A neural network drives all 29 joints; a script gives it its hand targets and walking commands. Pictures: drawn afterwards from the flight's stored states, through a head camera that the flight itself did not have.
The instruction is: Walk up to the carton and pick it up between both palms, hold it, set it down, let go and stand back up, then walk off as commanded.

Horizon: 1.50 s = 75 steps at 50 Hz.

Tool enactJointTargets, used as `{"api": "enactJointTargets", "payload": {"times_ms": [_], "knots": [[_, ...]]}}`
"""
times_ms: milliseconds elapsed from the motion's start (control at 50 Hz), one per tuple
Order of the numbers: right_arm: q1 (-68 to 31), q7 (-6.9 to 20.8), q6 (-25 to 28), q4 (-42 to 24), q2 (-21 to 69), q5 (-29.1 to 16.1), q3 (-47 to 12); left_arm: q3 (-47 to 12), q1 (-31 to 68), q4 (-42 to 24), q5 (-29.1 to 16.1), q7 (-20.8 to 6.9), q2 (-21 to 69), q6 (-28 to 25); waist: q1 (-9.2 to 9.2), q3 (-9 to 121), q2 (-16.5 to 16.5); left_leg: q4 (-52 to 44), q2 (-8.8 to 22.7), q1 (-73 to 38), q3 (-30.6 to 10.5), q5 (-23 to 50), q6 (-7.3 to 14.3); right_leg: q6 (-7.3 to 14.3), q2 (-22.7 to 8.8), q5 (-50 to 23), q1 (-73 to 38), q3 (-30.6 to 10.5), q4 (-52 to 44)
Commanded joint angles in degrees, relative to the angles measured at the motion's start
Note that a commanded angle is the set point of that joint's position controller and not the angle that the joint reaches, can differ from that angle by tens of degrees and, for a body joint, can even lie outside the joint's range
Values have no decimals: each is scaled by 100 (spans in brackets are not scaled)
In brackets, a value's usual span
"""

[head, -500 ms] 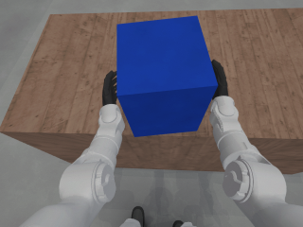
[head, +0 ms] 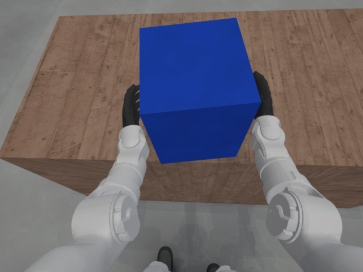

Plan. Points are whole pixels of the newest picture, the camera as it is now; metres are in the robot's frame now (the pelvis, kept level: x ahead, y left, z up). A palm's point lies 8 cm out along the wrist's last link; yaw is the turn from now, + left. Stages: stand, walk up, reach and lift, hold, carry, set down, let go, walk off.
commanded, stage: reach and lift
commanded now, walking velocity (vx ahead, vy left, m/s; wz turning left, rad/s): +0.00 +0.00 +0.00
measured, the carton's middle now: (193, 100) +0.49 -0.01 +0.02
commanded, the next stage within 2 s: none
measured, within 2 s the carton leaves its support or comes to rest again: neither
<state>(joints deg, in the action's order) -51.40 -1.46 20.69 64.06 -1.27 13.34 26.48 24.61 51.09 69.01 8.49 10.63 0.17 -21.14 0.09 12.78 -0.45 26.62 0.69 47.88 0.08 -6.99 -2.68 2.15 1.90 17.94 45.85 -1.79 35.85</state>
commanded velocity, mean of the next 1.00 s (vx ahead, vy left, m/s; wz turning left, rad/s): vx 0.00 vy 0.00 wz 0.00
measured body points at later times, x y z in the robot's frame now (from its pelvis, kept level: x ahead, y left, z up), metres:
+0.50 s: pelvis +0.00 +0.00 +0.00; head +0.14 -0.02 +0.43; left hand +0.45 +0.14 +0.01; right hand +0.46 -0.15 +0.03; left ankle +0.03 +0.15 -0.72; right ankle -0.04 -0.08 -0.72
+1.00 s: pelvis +0.00 +0.00 +0.00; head +0.13 -0.02 +0.43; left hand +0.45 +0.14 +0.01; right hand +0.46 -0.16 +0.03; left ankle +0.03 +0.15 -0.72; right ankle -0.04 -0.08 -0.72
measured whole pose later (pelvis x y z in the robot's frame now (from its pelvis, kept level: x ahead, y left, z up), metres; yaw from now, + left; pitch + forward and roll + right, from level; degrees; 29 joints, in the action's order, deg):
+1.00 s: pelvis +0.00 +0.00 +0.00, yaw +0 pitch +28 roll +2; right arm -51.0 -2.5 27.8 66.8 -0.9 15.1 27.2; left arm 25.2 49.9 69.0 9.0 10.3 0.3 -24.9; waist 0.1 12.6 0.1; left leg 26.6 0.8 47.9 0.1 -6.8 -2.7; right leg 2.6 1.9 17.9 45.8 -1.3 35.8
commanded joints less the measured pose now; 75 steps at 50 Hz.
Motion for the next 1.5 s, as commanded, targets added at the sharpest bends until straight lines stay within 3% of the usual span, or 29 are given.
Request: {"api": "enactJointTargets", "payload": {"times_ms": [0,20,80,100,160,200,320,440,460,540,580,600,640,660,720,740,780,860,920,940,1080,1140,1220,1320,1340,1360,1400,1420,1480], "knots": [[-2204,725,39,491,3185,1501,-1249,-315,2637,16,1319,-1029,2921,-127,620,3782,-242,108,47,-2222,437,1528,337,-851,-472,-5572,-2759,449,-190],[-2254,716,69,348,3165,1511,-1169,-446,2511,32,1354,-1022,2913,-143,532,3799,-166,109,94,-2270,463,1573,273,-752,-420,-5461,-2869,511,-151],[-2297,755,85,462,3224,1367,-1409,-497,2532,-97,1341,-958,2989,-117,725,3891,-102,262,151,-2597,460,1921,291,-686,-317,-5154,-2444,546,-217],[-2253,791,113,532,3155,1392,-1272,-592,2561,-156,1271,-932,3031,-120,598,4017,-8,287,145,-2734,414,2002,235,-620,-326,-5135,-2312,560,-275],[-2228,757,107,618,3339,1417,-1404,-475,2478,-41,1264,-926,3094,-169,809,3957,-34,350,200,-3105,362,2235,335,-651,-352,-4791,-1856,558,-403],[-2034,713,70,648,3391,1501,-1276,-511,2665,-91,1426,-924,3099,-198,561,3890,61,283,147,-2641,443,1839,279,-595,-299,-5066,-2209,529,-274],[-2009,710,71,832,3324,1417,-1231,-623,2383,-148,1247,-910,3230,-132,519,3865,42,357,256,-3392,319,2356,313,-608,-264,-4759,-1671,610,-440],[-2169,670,170,785,3471,1468,-1337,-650,2545,-20,1245,-906,3183,-204,560,4041,78,469,164,-2909,360,2121,301,-532,-253,-4901,-1929,517,-374],[-2217,738,118,794,3354,1495,-1205,-572,2737,-144,1325,-871,3017,-186,566,3945,120,343,182,-2975,418,1950,282,-460,-199,-4300,-1956,567,-509],[-2151,679,87,694,3458,1547,-1190,-515,2692,66,1414,-930,3098,-138,462,3843,-163,155,90,-2169,518,1273,349,-635,-276,-4998,-2729,498,-214],[-2181,646,189,687,3557,1527,-1378,-648,2652,-94,1357,-943,3194,-230,543,4124,-23,271,78,-2269,495,1811,291,-653,-304,-5460,-2824,471,-178],[-2228,677,85,964,3383,1507,-1190,-618,2883,-30,1312,-907,3075,-157,493,3758,182,317,115,-2567,436,1740,305,-678,-324,-4978,-2277,498,-242],[-2123,651,269,943,3578,1496,-1268,-853,2705,-251,1199,-868,3395,-271,395,4204,30,484,236,-3297,338,2359,248,-525,-166,-4658,-1758,642,-368],[-2148,663,371,693,3622,1470,-1501,-866,2594,-189,1189,-844,3470,-337,566,4376,83,621,258,-3387,321,2637,257,-523,-182,-4777,-1582,598,-336],[-2312,613,585,588,3581,1572,-1482,-993,2599,-278,1278,-785,3538,-404,581,4646,169,649,240,-3487,324,2782,180,-477,-139,-4804,-1640,650,-448],[-2307,576,696,748,3478,1632,-1442,-1160,2640,-185,1194,-778,3676,-450,415,4566,182,746,289,-3620,250,3088,147,-472,-120,-4948,-1413,707,-392],[-2339,593,794,1108,3516,1537,-1531,-1253,2715,-312,1060,-755,3720,-493,472,4724,180,875,365,-4174,156,3484,186,-503,-128,-4683,-756,728,-470],[-2273,553,945,1039,3599,1671,-1565,-1116,2662,4,1218,-790,3586,-630,492,4672,26,671,250,-3414,313,2850,150,-463,-138,-4885,-1530,643,-494],[-2254,566,1170,1540,3303,1567,-1681,-1319,2636,19,999,-768,3692,-745,579,4633,82,811,327,-3725,207,3193,150,-560,-156,-4881,-912,706,-453],[-2205,508,1204,1479,3442,1585,-1707,-1430,2704,-46,978,-768,3687,-797,452,4617,108,814,329,-3881,195,3145,171,-518,-133,-4912,-820,702,-495],[-2304,542,1510,1473,3149,1499,-1866,-1146,2648,358,1187,-861,3547,-939,449,4485,-320,455,42,-1876,411,1597,215,-637,-185,-5690,-2715,508,-186],[-2185,528,1609,1764,3195,1476,-2039,-1331,2643,224,1083,-812,3560,-1037,522,4622,-56,511,105,-2188,430,2073,159,-639,-178,-5863,-2477,586,-170],[-2225,487,1737,1782,3227,1476,-2046,-1393,2718,269,1085,-888,3586,-1098,328,4600,-186,445,40,-1927,388,1744,156,-653,-159,-5974,-2600,580,-160],[-2223,501,1816,1801,3170,1192,-2369,-1645,2702,88,833,-852,3789,-1105,507,4831,-34,605,64,-1925,397,1938,135,-590,-94,-5942,-2522,540,-104],[-2255,485,1825,1922,3173,1313,-2284,-1581,2906,91,892,-865,3720,-1119,347,4803,-154,517,57,-1958,335,1922,121,-564,-59,-5816,-2571,575,-149],[-2194,443,1892,1900,3163,1246,-2303,-1736,2738,15,857,-861,3715,-1173,267,5008,-165,517,100,-2114,229,2031,104,-614,-43,-5938,-2511,552,-159],[-2329,471,1864,1778,3128,1126,-2581,-1722,2645,148,765,-870,3729,-1117,501,4824,-183,590,71,-1818,336,1971,141,-699,-132,-6265,-2737,475,-27],[-2312,455,1862,1778,3281,1219,-2527,-1728,2765,182,838,-878,3699,-1114,330,5053,-132,568,58,-1854,304,1857,149,-654,-72,-6186,-2668,452,-7],[-2283,390,1915,1600,3244,1019,-2759,-1851,2538,157,583,-903,3890,-1102,372,5158,-168,551,136,-2028,210,2158,155,-797,-150,-6618,-2553,430,-17]]}}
